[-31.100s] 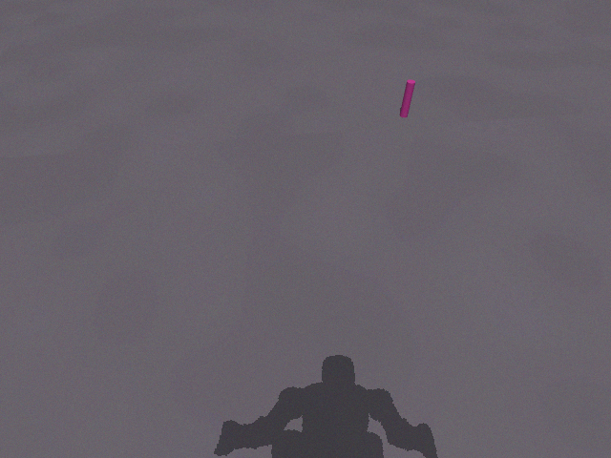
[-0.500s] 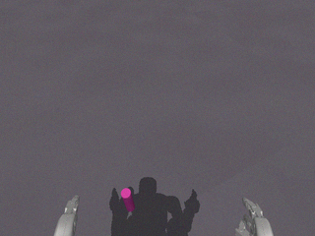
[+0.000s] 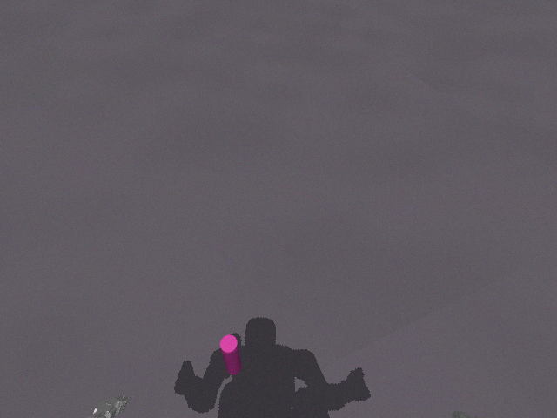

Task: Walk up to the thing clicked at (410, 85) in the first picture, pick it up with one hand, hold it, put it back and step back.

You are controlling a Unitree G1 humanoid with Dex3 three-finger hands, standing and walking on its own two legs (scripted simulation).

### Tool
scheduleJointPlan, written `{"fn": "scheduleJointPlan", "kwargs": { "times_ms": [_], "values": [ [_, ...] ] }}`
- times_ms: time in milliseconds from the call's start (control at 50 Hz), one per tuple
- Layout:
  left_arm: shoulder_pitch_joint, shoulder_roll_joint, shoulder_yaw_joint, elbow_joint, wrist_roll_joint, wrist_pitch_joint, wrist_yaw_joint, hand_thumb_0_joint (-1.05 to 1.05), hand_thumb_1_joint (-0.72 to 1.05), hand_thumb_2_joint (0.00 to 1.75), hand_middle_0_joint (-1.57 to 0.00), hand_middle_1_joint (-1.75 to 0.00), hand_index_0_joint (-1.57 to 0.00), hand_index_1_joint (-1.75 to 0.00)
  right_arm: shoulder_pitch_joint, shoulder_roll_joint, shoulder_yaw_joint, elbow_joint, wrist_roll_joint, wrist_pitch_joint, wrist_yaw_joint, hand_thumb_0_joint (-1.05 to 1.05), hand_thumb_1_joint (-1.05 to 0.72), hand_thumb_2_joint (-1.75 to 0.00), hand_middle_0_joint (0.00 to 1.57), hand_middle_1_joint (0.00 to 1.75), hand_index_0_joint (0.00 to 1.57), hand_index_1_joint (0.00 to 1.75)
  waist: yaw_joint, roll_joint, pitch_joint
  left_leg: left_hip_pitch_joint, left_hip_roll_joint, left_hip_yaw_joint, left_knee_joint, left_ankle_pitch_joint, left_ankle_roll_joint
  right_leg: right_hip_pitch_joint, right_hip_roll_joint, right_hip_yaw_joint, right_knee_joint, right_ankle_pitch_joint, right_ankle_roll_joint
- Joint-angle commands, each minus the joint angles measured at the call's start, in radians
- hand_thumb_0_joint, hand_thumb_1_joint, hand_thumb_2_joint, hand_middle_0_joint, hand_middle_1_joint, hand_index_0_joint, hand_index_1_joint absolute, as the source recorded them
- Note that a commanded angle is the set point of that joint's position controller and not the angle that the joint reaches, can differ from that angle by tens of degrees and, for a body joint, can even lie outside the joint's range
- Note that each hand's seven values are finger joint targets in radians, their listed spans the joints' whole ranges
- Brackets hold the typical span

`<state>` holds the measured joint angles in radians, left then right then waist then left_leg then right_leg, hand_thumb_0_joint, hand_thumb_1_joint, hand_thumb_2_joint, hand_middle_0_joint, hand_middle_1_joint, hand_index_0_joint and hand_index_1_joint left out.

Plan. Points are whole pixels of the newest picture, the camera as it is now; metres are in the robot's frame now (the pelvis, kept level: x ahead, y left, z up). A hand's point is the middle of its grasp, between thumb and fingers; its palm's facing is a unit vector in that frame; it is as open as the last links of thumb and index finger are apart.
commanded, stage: stand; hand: left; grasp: from the side
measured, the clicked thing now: (231, 356) +0.42 +0.16 -0.63
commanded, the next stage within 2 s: step back in 1.94 s
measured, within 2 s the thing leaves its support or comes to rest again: neither
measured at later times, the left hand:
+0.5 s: hand out of the picture +0.01 +0.26 -0.13, palm faces -0.01 -0.94 -0.34, open 7.4 cm
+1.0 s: hand out of the picture +0.03 +0.24 -0.13, palm faces -0.04 -0.94 -0.33, open 7.4 cm
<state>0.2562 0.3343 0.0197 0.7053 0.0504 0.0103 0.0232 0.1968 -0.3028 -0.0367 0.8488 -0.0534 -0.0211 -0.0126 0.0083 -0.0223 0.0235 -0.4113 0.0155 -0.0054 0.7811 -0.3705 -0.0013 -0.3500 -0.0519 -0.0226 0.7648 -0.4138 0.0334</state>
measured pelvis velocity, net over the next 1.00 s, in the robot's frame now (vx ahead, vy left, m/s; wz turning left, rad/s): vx -0.02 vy -0.01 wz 0.00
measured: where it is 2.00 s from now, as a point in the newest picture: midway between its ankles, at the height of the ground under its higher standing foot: outside the picture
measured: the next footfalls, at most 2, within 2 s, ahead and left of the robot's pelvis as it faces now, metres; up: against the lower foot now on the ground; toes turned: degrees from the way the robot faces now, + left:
none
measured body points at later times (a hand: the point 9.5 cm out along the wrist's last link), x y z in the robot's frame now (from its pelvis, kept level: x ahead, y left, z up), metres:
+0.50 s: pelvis -0.03 +0.01 +0.03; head -0.04 +0.01 +0.48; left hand +0.01 +0.30 -0.11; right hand +0.05 -0.27 -0.11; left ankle +0.03 +0.12 -0.71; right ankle -0.01 -0.14 -0.71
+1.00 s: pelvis -0.02 -0.01 +0.03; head -0.02 -0.01 +0.48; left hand +0.03 +0.29 -0.10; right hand +0.02 -0.30 -0.11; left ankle +0.03 +0.12 -0.71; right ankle -0.01 -0.14 -0.71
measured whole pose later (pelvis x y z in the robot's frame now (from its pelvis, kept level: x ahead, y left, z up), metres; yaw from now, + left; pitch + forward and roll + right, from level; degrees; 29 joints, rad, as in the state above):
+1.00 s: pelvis -0.02 -0.01 +0.03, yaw +0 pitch -4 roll +0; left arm 0.17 0.33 0.00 1.14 0.02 -0.01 0.00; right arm 0.17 -0.32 -0.02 1.15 -0.02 0.00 0.01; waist 0.00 0.01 0.06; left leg -0.19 0.02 0.00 0.39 -0.15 -0.02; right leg -0.14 -0.04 -0.03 0.40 -0.20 0.03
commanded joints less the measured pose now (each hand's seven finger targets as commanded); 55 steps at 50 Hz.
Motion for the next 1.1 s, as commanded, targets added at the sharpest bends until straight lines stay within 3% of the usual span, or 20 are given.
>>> {"fn": "scheduleJointPlan", "kwargs": {
  "times_ms": [0, 100, 180, 320, 400, 540, 600, 660, 760, 880, 960, 1080],
  "values": [
    [-0.056, 0.144, 0.053, -0.018, -0.014, -0.049, 0.015, 0.00, 0.90, 0.90, -0.20, -0.30, -0.20, -0.30, -0.051, -0.165, -0.043, -0.047, 0.005, -0.028, -0.005, 0.00, -0.90, -0.90, 0.20, 0.30, 0.20, 0.30, 0.007, 0.068, -0.096, 0.127, 0.057, -0.098, -0.201, 0.278, 0.065, 0.059, -0.041, 0.053, -0.166, 0.262, -0.072],
    [-0.054, 0.155, 0.045, 0.093, -0.017, -0.043, 0.015, 0.00, 0.90, 0.90, -0.20, -0.30, -0.20, -0.30, -0.062, -0.188, -0.040, 0.022, 0.012, -0.014, -0.007, 0.00, -0.90, -0.90, 0.20, 0.30, 0.20, 0.30, 0.006, 0.068, -0.046, 0.140, 0.074, -0.124, -0.308, 0.190, 0.056, 0.105, -0.043, 0.052, -0.254, 0.213, -0.065],
    [-0.054, 0.171, 0.039, 0.173, -0.022, -0.044, 0.013, 0.00, 0.90, 0.90, -0.20, -0.30, -0.20, -0.30, -0.060, -0.193, -0.034, 0.079, 0.019, -0.009, -0.006, 0.00, -0.90, -0.90, 0.20, 0.30, 0.20, 0.30, 0.001, 0.041, -0.039, 0.186, 0.072, -0.114, -0.341, 0.226, 0.043, 0.151, -0.061, 0.063, -0.331, 0.226, -0.059],
    [-0.065, 0.179, 0.029, 0.272, -0.024, -0.036, 0.004, 0.00, 0.90, 0.90, -0.20, -0.30, -0.20, -0.30, -0.086, -0.215, -0.031, 0.142, 0.025, -0.003, -0.004, 0.00, -0.90, -0.90, 0.20, 0.30, 0.20, 0.30, 0.005, 0.079, 0.029, 0.163, 0.090, -0.148, -0.493, 0.019, 0.031, 0.183, -0.050, 0.044, -0.385, 0.136, -0.044],
    [-0.068, 0.186, 0.026, 0.312, -0.020, -0.041, 0.002, 0.00, 0.90, 0.90, -0.20, -0.30, -0.20, -0.30, -0.093, -0.208, -0.028, 0.165, 0.030, -0.003, -0.001, 0.00, -0.90, -0.90, 0.20, 0.30, 0.20, 0.30, 0.005, 0.049, 0.027, 0.192, 0.086, -0.139, -0.500, 0.045, 0.027, 0.179, -0.060, 0.055, -0.421, 0.137, -0.043],
    [-0.071, 0.190, 0.021, 0.353, -0.019, -0.040, -0.002, 0.00, 0.90, 0.90, -0.20, -0.30, -0.20, -0.30, -0.092, -0.208, -0.027, 0.197, 0.032, 0.006, 0.005, 0.00, -0.90, -0.90, 0.20, 0.30, 0.20, 0.30, -0.001, 0.055, 0.065, 0.161, 0.083, -0.139, -0.525, -0.046, 0.022, 0.145, -0.058, 0.062, -0.454, 0.037, -0.041],
    [-0.081, 0.202, 0.022, 0.357, -0.019, -0.042, -0.002, 0.00, 0.90, 0.90, -0.20, -0.30, -0.20, -0.30, -0.083, -0.208, -0.027, 0.204, 0.033, 0.009, 0.008, 0.00, -0.90, -0.90, 0.20, 0.30, 0.20, 0.30, -0.007, 0.012, 0.056, 0.209, 0.074, -0.119, -0.484, -0.001, 0.025, 0.105, -0.075, 0.091, -0.494, -0.030, -0.045],
    [-0.100, 0.208, 0.022, 0.356, -0.024, -0.046, -0.002, 0.00, 0.90, 0.90, -0.20, -0.30, -0.20, -0.30, -0.077, -0.204, -0.024, 0.212, 0.034, 0.007, 0.011, 0.00, -0.90, -0.90, 0.20, 0.30, 0.20, 0.30, -0.013, 0.004, 0.032, 0.245, 0.073, -0.109, -0.465, 0.072, 0.027, 0.101, -0.086, 0.103, -0.508, -0.003, -0.050],
    [-0.088, 0.212, 0.022, 0.369, -0.024, -0.039, -0.004, 0.00, 0.90, 0.90, -0.20, -0.30, -0.20, -0.30, -0.088, -0.221, -0.025, 0.218, 0.031, 0.011, 0.011, 0.00, -0.90, -0.90, 0.20, 0.30, 0.20, 0.30, -0.003, 0.027, 0.073, 0.179, 0.079, -0.122, -0.498, -0.015, 0.027, 0.105, -0.073, 0.093, -0.495, -0.044, -0.048],
    [-0.102, 0.208, 0.024, 0.377, -0.033, -0.046, -0.005, 0.00, 0.90, 0.90, -0.20, -0.30, -0.20, -0.30, -0.070, -0.216, -0.016, 0.231, 0.036, 0.002, 0.009, 0.00, -0.90, -0.90, 0.20, 0.30, 0.20, 0.30, -0.009, 0.027, -0.001, 0.240, 0.089, -0.106, -0.477, 0.135, 0.030, 0.167, -0.085, 0.100, -0.480, 0.117, -0.052],
    [-0.115, 0.201, 0.025, 0.383, -0.035, -0.041, -0.006, 0.00, 0.90, 0.90, -0.20, -0.30, -0.20, -0.30, -0.082, -0.227, -0.013, 0.236, 0.036, 0.001, 0.005, 0.00, -0.90, -0.90, 0.20, 0.30, 0.20, 0.30, -0.004, 0.046, 0.015, 0.224, 0.091, -0.104, -0.489, 0.131, 0.026, 0.175, -0.076, 0.085, -0.468, 0.146, -0.048],
    [-0.130, 0.195, 0.025, 0.386, -0.035, -0.042, -0.008, 0.00, 0.90, 0.90, -0.20, -0.30, -0.20, -0.30, -0.085, -0.226, -0.008, 0.247, 0.038, -0.005, 0.002, 0.00, -0.90, -0.90, 0.20, 0.30, 0.20, 0.30, -0.003, 0.040, -0.014, 0.265, 0.100, -0.092, -0.486, 0.236, 0.021, 0.206, -0.081, 0.081, -0.466, 0.241, -0.045]
  ]
}}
